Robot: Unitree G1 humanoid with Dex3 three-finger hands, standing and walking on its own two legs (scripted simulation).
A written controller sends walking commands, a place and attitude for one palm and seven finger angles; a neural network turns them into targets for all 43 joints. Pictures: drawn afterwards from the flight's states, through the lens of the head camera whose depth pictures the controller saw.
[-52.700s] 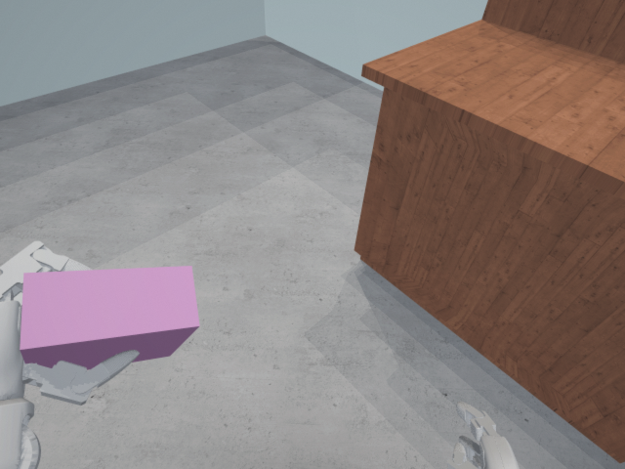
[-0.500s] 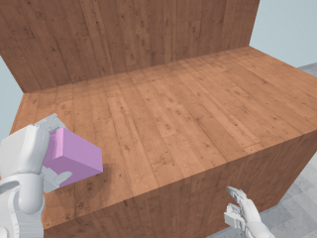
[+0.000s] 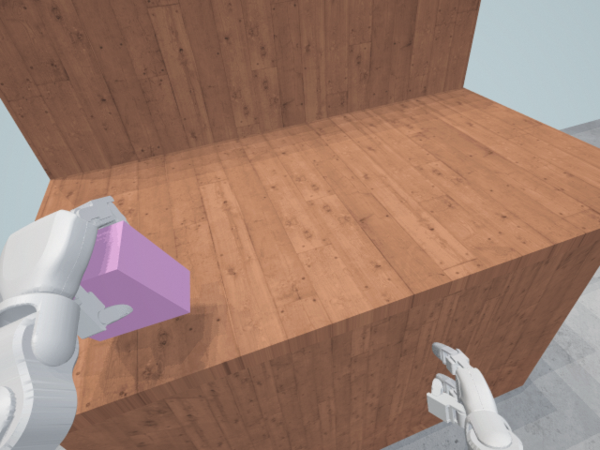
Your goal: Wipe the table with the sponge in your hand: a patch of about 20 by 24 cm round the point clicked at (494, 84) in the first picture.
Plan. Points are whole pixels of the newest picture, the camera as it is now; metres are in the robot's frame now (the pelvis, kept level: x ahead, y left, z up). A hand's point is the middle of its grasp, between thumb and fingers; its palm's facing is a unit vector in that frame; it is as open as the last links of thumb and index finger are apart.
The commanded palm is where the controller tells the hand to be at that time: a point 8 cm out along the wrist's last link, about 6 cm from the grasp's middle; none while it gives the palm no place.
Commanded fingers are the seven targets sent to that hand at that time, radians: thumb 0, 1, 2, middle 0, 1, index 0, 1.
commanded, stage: lift the sponge slowly off the table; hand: left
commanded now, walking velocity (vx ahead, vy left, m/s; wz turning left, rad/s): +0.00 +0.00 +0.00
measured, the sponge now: (123, 294) +0.22 +0.27 +0.15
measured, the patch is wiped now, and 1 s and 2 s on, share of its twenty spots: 0.90 0.90 0.90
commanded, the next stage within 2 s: bring the sponge back beside the body in 0.98 s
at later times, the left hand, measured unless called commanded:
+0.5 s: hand (82, 240) +0.22 +0.27 +0.24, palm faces +0.40 -0.16 -0.90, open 9.9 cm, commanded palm +0.16 +0.28 +0.30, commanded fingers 0.00 0.10 1.30 -1.20 -1.60 -1.20 -1.60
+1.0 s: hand (72, 205) +0.23 +0.28 +0.28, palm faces +0.51 -0.23 -0.83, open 9.9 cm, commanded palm +0.17 +0.28 +0.33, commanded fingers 0.00 0.10 1.30 -1.20 -1.60 -1.20 -1.60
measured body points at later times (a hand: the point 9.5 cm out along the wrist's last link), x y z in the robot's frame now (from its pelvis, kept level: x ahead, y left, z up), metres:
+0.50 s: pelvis -0.02 +0.00 +0.00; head -0.06 -0.05 +0.44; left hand +0.19 +0.28 +0.29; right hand +0.25 -0.18 -0.05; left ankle -0.01 +0.13 -0.74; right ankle +0.06 -0.08 -0.74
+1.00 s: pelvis -0.01 +0.01 +0.00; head -0.06 -0.03 +0.45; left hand +0.20 +0.28 +0.32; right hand +0.25 -0.16 -0.05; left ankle -0.01 +0.13 -0.74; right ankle +0.06 -0.08 -0.74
